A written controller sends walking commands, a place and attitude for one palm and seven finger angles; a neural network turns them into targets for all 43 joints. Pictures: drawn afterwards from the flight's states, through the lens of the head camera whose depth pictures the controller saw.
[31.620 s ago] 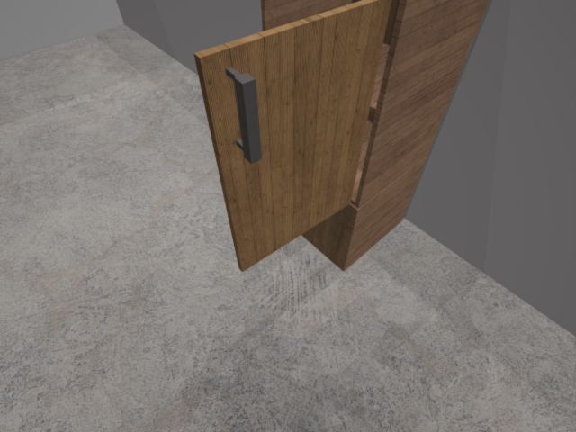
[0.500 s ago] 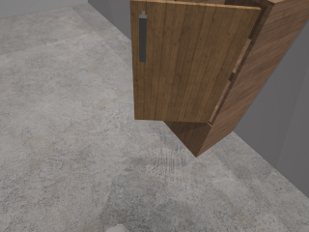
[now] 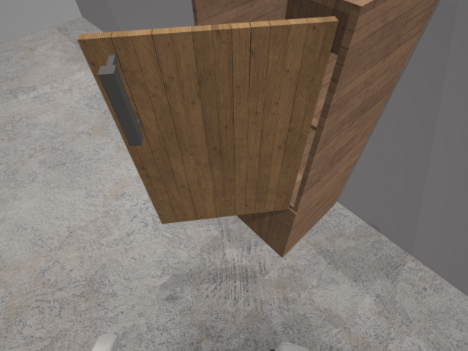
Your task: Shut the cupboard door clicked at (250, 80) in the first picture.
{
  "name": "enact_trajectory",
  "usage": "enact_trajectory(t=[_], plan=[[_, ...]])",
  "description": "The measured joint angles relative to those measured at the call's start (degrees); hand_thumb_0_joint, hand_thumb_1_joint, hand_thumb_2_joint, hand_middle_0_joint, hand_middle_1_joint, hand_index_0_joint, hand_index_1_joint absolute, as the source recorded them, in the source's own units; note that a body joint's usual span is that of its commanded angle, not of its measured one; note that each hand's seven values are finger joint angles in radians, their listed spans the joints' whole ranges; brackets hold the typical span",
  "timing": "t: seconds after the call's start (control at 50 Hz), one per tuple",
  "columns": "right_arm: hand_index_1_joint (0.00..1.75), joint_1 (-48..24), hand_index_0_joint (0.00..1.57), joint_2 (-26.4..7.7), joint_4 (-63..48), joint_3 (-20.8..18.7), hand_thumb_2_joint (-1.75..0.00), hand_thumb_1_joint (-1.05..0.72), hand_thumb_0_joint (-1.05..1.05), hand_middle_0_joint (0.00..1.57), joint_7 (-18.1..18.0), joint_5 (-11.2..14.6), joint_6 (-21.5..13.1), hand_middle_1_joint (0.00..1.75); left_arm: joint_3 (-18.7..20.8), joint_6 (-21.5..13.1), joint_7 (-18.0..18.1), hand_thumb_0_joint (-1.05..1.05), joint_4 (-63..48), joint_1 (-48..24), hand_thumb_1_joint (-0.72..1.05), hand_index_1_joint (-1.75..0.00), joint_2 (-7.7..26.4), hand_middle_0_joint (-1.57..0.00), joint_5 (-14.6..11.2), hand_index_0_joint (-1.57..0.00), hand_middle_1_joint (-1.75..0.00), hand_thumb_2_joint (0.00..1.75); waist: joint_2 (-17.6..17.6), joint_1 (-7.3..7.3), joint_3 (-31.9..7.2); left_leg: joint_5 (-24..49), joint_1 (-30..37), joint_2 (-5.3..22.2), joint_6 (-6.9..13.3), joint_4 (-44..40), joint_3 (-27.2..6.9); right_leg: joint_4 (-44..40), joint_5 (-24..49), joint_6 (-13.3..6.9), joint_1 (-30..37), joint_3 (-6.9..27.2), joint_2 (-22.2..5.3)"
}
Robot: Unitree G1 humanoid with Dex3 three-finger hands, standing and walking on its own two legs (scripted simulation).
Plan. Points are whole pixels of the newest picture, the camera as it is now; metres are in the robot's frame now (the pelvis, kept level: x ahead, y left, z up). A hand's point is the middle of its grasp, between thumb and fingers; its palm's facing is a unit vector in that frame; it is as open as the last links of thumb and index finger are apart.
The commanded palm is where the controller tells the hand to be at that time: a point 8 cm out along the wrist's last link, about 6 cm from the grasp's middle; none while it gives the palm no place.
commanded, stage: come to a stop and stand still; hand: left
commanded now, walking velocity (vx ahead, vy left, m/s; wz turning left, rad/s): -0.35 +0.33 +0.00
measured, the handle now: (124, 102) +0.49 +0.19 +0.16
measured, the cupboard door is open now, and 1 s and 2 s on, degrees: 54 54 54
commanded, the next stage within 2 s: look again from close up in 1.10 s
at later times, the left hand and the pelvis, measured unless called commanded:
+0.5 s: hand out of the picture +0.09 +0.23 -0.17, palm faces +0.10 -0.97 -0.22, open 7.3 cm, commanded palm none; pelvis +0.05 +0.03 +0.01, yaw +2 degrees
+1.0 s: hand out of the picture -0.01 +0.17 -0.16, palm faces +0.05 -0.98 -0.17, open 7.4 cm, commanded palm none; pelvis +0.00 +0.01 +0.02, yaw +1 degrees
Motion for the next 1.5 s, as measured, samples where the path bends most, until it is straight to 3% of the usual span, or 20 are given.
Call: enact_trajectory(t=[0.04, 0.08, 0.2, 0.34, 0.36, 0.38, 0.44, 0.5, 0.58, 0.68, 0.82, 0.9, 0.96, 1.04, 1.1, 1.2, 1.26, 1.34, 1.4, 1.5], plan=[[0.30, -2.29, 0.21, -0.83, 0.12, -0.07, -0.90, -0.91, 0.01, 0.20, -0.34, 0.28, 0.75, 0.30, -0.56, -0.45, 0.82, 0.00, 0.54, 0.24, 0.91, -0.30, -1.52, -0.20, -0.25, -0.20, -0.30, 0.89, 0.94, 0.13, 0.83, -1.64, -5.55, -1.88, 1.08, 11.96, -2.69, -0.18, -1.88, -0.19, 1.52, -0.70, 0.61], [0.30, -4.50, 0.20, -1.27, -0.44, 0.11, -0.90, -0.91, 0.01, 0.20, -0.75, 0.46, 0.58, 0.30, -1.27, -0.34, 1.59, 0.00, 1.42, 0.97, 0.91, -0.30, -2.81, -0.20, -0.39, -0.20, -0.30, 0.89, 1.01, 0.37, 0.92, 0.61, -9.46, -3.47, 0.88, 15.78, -3.08, -3.12, -1.49, 0.05, 3.77, -1.14, 0.96], [0.30, -11.04, 0.20, -1.22, -3.45, 0.43, -0.90, -0.91, 0.01, 0.20, -0.97, 0.95, 1.33, 0.30, -1.11, 0.52, 3.24, -0.02, 2.23, 2.38, 0.94, -0.30, -3.50, -0.20, -0.41, -0.20, -0.30, 0.89, -0.32, 2.66, 0.24, 3.37, -13.11, -7.22, -0.47, 6.59, -2.59, -6.91, -1.41, -0.50, 7.09, -1.62, 1.17], [0.30, -17.75, 0.20, -1.49, -7.62, -0.16, -0.90, -0.91, 0.00, 0.20, -0.35, 0.74, 2.02, 0.30, -0.22, 2.53, 3.60, -0.01, 1.91, 3.79, 0.92, -0.30, -1.52, -0.20, -0.14, -0.20, -0.30, 0.89, -2.21, 4.34, 1.04, 9.40, -10.94, -9.05, -0.17, -2.66, -3.10, -3.80, -4.07, 1.09, 7.59, -1.92, -0.02], [0.30, -17.96, 0.20, -1.69, -8.23, -0.08, -0.90, -0.91, 0.00, 0.20, -0.26, 0.64, 1.74, 0.30, -0.16, 2.82, 3.62, -0.01, 1.75, 4.24, 0.92, -0.30, -1.15, -0.20, -0.27, -0.20, -0.30, 0.89, -2.17, 4.43, 0.90, 15.00, -9.26, -8.44, 0.36, -6.75, -3.15, -2.43, -4.93, 1.55, 7.28, -2.13, -0.01], [0.30, -18.09, 0.20, -1.79, -8.62, -0.05, -0.90, -0.91, 0.00, 0.20, -0.26, 0.44, 1.39, 0.30, -0.12, 3.20, 3.64, 0.00, 1.60, 4.50, 0.92, -0.30, -0.73, -0.20, -0.41, -0.20, -0.30, 0.89, -2.41, 4.49, 0.79, 16.62, -8.75, -8.56, 2.66, -7.89, -3.00, -0.82, -5.92, 2.07, 6.77, -2.29, -0.32], [0.30, -18.90, 0.20, -1.33, -9.49, 0.65, -0.90, -0.91, 0.00, 0.20, -0.70, -0.06, 1.12, 0.30, -0.08, 4.65, 4.05, 0.00, 0.95, 4.90, 0.92, -0.30, 0.71, -0.20, -0.60, -0.20, -0.30, 0.89, -3.71, 5.54, 1.47, 14.29, -8.39, -9.13, 7.11, -7.35, -2.07, 11.76, -18.29, 2.44, 2.97, 1.92, 0.80], [0.30, -18.94, 0.20, -0.88, -10.35, 1.36, -0.90, -0.91, 0.00, 0.20, -1.67, -0.15, 0.86, 0.30, 0.26, 5.35, 4.00, 0.00, 0.83, 5.29, 0.91, -0.30, 1.62, -0.20, -0.65, -0.20, -0.30, 0.89, -3.47, 5.41, 1.64, 15.59, -7.62, -8.85, 7.71, -10.01, -2.29, 25.16, -19.54, 2.98, -0.56, 6.03, 3.36], [0.30, -17.89, 0.21, -0.04, -10.14, 1.93, -0.90, -0.91, 0.00, 0.20, -2.15, 0.19, 0.38, 0.30, 0.55, 5.57, 3.62, 0.00, 0.60, 6.47, 0.91, -0.30, 2.48, -0.20, -0.63, -0.20, -0.30, 0.89, -3.47, 5.26, 0.76, 18.43, -6.98, -8.61, 7.91, -13.79, -2.34, 30.00, -16.01, 4.12, -1.12, 8.07, 3.68], [0.30, -15.47, 0.21, 0.74, -8.09, 1.96, -0.90, -0.90, 0.00, 0.20, -1.88, 0.19, 0.48, 0.30, 0.48, 6.18, 2.79, 0.00, 1.36, 7.96, 0.91, -0.30, 2.50, -0.20, -0.37, -0.19, -0.30, 0.89, -2.90, 4.47, -0.98, 20.97, -6.73, -7.98, 7.78, -16.89, -2.38, 22.59, -15.26, 4.17, 2.70, 8.00, 2.21], [0.30, -10.41, 0.21, -0.12, -3.80, 0.58, -0.90, -0.91, 0.00, 0.20, -1.16, -0.21, 1.03, 0.30, -0.68, 5.63, 2.16, 0.00, 3.08, 9.17, 0.91, -0.30, 0.56, -0.20, -0.45, -0.19, -0.30, 0.89, -1.65, 2.33, -3.22, 24.57, -6.78, -7.94, 6.86, -20.51, -2.88, 3.30, -14.59, 1.68, 10.99, 5.08, 1.89], [0.30, -7.47, 0.21, -0.33, -1.08, -0.03, -0.90, -0.91, 0.00, 0.20, -0.94, 0.17, 1.83, 0.30, -1.09, 3.85, 2.54, 0.00, 4.12, 11.22, 0.91, -0.30, -0.60, -0.20, -0.37, -0.20, -0.30, 0.89, -3.65, 2.45, -4.75, 22.30, -8.13, -10.21, 4.45, -19.24, -1.65, -10.87, -9.49, 0.00, 16.22, 5.35, 1.02], [0.30, -5.04, 0.20, -1.09, 0.28, -0.11, -0.90, -0.91, 0.01, 0.20, -0.63, -0.02, 2.34, 0.30, -1.92, 3.59, 2.50, 0.00, 6.10, 12.88, 0.91, -0.30, -2.71, -0.20, -0.40, -0.20, -0.30, 0.89, -2.17, 2.33, -5.33, 15.55, -9.12, -10.28, 2.31, -13.49, -2.94, -11.37, -5.82, 0.87, 16.79, 5.16, 1.04], [0.30, -1.89, 0.20, -0.79, 1.14, 0.30, -0.90, -0.91, 0.01, 0.20, -0.24, -0.02, 1.28, 0.30, -2.38, 2.78, 2.40, 0.00, 7.64, 14.55, 0.91, -0.30, -4.30, -0.20, -0.55, -0.20, -0.30, 0.89, -1.61, 2.19, -5.54, 14.04, -7.23, -8.61, 2.01, -10.10, -3.51, -10.63, -6.16, 1.83, 16.80, 5.15, 1.55], [0.30, -0.42, 0.20, 0.06, 2.21, 0.74, -0.90, -0.91, 0.01, 0.20, -0.66, -0.01, 0.24, 0.30, -2.34, 2.42, 2.29, 0.00, 8.27, 14.26, 0.91, -0.30, -5.03, -0.20, -0.66, -0.20, -0.30, 0.89, -1.63, 1.70, -4.83, 15.43, -5.18, -8.18, 3.02, -11.89, -4.48, -7.04, -8.45, 2.41, 15.43, 4.14, 1.64], [0.30, -0.64, 0.20, 3.10, 3.48, 1.96, -0.90, -0.91, 0.01, 0.20, -1.58, 0.12, -1.07, 0.30, -2.23, 2.95, 2.54, 0.00, 8.71, 12.75, 0.91, -0.30, -4.89, -0.20, -0.91, -0.20, -0.30, 0.89, -4.68, 2.64, -3.03, 15.17, -4.04, -9.94, 4.95, -12.88, -2.98, -4.48, -10.02, 1.99, 14.60, 5.42, -0.20], [0.30, -1.84, 0.20, 3.29, 1.77, 2.66, -0.90, -0.91, 0.01, 0.20, -1.01, 0.47, -0.68, 0.30, -3.50, 1.13, 3.72, 0.00, 8.09, 12.48, 0.91, -0.30, -5.29, -0.20, -0.56, -0.20, -0.30, 0.89, -2.63, 2.74, -2.49, 13.69, -6.92, -8.73, 5.01, -9.34, -3.31, -5.21, -9.48, 3.03, 13.72, 5.16, 0.87], [0.30, -4.14, 0.20, 3.47, -1.15, 3.03, -0.90, -0.91, 0.01, 0.20, -0.59, 0.34, -1.58, 0.30, -3.94, 0.41, 3.85, 0.00, 7.33, 12.56, 0.91, -0.30, -4.84, -0.20, -0.42, -0.20, -0.30, 0.89, -1.05, 2.04, -1.92, 11.53, -8.73, -8.86, 5.60, -6.12, -2.98, -2.15, -11.30, 2.46, 11.92, 5.48, 0.73], [0.30, -5.41, 0.20, 2.90, -1.24, 3.44, -0.90, -0.92, 0.02, 0.20, -1.40, -0.14, -1.44, 0.30, -3.84, 0.48, 4.22, 0.00, 7.21, 12.36, 0.91, -0.30, -4.39, -0.20, -0.51, -0.20, -0.30, 0.89, 0.04, 2.51, -2.42, 10.75, -7.99, -9.47, 6.10, -5.68, -2.61, -1.09, -12.44, 2.15, 12.37, 5.78, 0.09], [0.30, -7.17, 0.21, 0.69, -0.66, 3.09, -0.90, -0.95, 0.05, 0.20, -1.47, 0.31, -1.31, 0.30, -3.61, 0.65, 4.73, 0.00, 6.33, 12.07, 0.91, -0.30, -3.46, -0.20, -0.67, -0.20, -0.30, 0.89, 0.54, 3.36, -2.59, 10.52, -5.85, -10.22, 6.23, -6.84, -1.58, -1.18, -12.87, 4.07, 13.69, 6.77, -0.87]])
